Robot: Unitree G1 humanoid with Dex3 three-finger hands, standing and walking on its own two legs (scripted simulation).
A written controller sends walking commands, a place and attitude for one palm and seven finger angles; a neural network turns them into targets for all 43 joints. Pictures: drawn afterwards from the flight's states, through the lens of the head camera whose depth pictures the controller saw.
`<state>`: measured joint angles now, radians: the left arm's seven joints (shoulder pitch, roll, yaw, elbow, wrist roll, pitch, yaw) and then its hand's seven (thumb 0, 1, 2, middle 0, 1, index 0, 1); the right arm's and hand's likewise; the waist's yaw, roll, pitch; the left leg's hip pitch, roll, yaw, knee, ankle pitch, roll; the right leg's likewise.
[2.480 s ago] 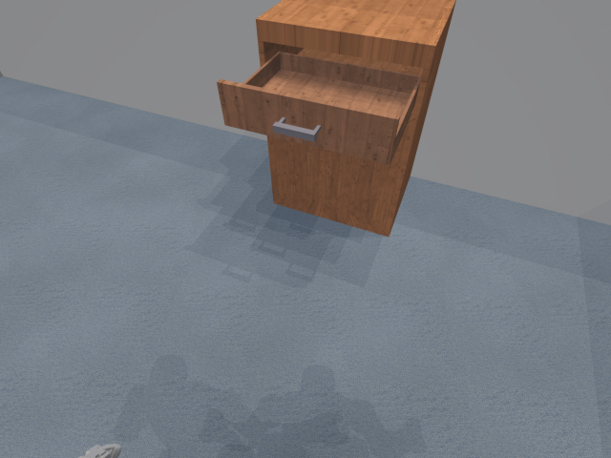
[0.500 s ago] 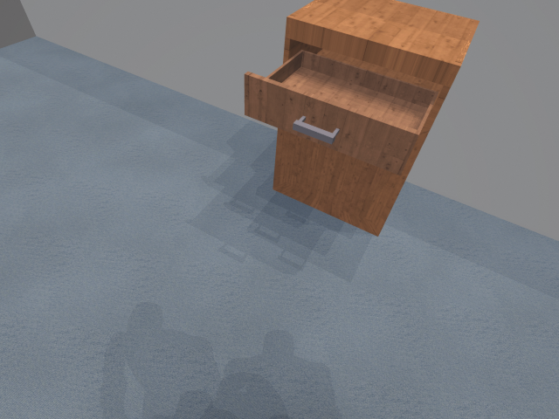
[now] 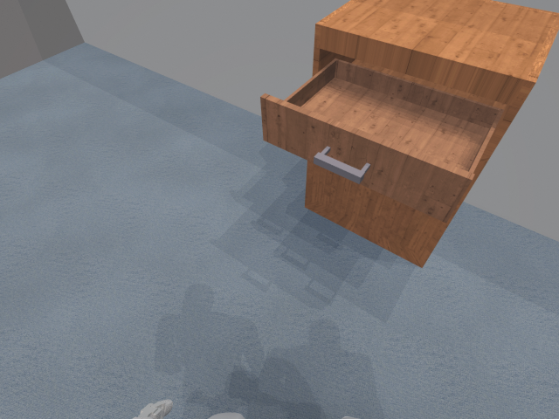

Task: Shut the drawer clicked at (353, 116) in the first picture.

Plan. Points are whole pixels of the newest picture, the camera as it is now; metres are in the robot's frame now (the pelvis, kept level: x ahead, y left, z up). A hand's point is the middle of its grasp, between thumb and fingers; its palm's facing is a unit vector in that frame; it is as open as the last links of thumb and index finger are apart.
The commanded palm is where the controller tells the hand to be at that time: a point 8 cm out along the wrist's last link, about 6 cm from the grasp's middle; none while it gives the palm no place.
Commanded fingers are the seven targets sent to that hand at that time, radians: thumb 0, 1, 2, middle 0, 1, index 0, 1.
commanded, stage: turn to face it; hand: left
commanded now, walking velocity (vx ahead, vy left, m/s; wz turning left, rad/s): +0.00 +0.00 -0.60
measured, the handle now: (342, 163) +0.67 -0.12 -0.08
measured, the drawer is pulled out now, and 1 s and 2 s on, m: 0.30 0.30 0.30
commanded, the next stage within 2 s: take the last steps up to it in 0.92 s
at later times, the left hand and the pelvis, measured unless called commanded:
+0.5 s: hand (176, 410) +0.16 +0.18 -0.15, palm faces -0.21 -0.95 -0.22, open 7.4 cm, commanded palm none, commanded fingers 0.00 0.90 0.90 -0.20 -0.30 -0.20 -0.30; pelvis +0.06 +0.00 +0.01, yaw -18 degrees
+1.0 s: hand (207, 371) +0.22 +0.15 -0.16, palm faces -0.44 -0.88 -0.19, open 7.4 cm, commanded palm none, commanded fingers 0.00 0.90 0.90 -0.20 -0.30 -0.20 -0.30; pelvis +0.05 +0.02 +0.01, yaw -30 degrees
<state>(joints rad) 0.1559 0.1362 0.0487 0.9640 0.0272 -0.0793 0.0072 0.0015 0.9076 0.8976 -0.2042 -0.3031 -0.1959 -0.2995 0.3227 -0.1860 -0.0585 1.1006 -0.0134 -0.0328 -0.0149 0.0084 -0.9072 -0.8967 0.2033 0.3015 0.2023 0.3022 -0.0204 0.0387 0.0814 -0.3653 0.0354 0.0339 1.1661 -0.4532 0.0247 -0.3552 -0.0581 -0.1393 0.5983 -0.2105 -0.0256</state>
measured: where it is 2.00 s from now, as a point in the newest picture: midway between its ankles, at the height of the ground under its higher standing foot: outside the picture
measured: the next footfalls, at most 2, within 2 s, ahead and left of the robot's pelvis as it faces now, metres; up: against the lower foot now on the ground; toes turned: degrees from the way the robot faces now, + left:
left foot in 0.20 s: +0.14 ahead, +0.12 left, +0.00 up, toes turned -1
right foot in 0.54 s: +0.09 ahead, -0.14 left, +0.00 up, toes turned -26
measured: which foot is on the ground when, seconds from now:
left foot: up 0.00-0.18, down 0.20-0.54, up 0.56-0.94, down 0.96-1.00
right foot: down 0.00-0.20, up 0.22-0.52, down 0.54-0.96, up 0.98-1.00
